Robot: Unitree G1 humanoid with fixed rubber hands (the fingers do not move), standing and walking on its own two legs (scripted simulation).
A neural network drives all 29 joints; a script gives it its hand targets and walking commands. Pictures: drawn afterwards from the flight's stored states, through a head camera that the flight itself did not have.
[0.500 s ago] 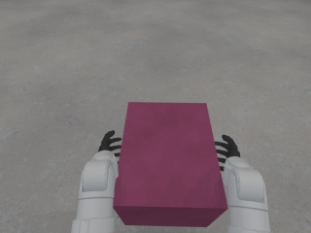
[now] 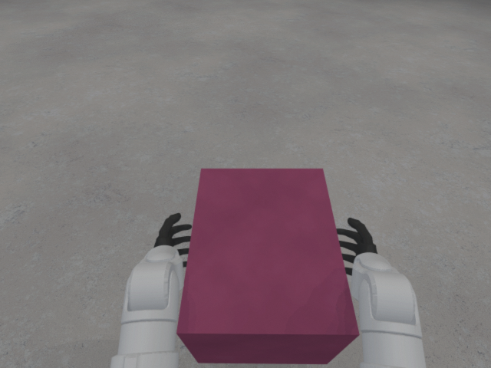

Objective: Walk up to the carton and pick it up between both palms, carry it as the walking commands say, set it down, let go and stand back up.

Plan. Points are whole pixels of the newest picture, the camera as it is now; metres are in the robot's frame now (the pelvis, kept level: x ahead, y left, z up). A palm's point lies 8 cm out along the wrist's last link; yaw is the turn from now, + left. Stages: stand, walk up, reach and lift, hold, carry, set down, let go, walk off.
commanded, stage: carry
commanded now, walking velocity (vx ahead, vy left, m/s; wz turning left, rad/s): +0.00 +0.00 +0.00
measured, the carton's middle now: (262, 263) +0.32 +0.00 -0.02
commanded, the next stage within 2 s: hold in 1.68 s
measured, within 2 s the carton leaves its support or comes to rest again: neither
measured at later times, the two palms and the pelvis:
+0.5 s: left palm (163, 252) +0.29 +0.16 +0.06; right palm (360, 258) +0.28 -0.15 +0.07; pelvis +0.01 +0.00 +0.00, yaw +0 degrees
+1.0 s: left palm (163, 254) +0.28 +0.16 +0.07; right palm (363, 262) +0.27 -0.15 +0.07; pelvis +0.00 +0.00 +0.00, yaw +0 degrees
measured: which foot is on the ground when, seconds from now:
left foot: down 0.00-1.00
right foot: down 0.00-1.00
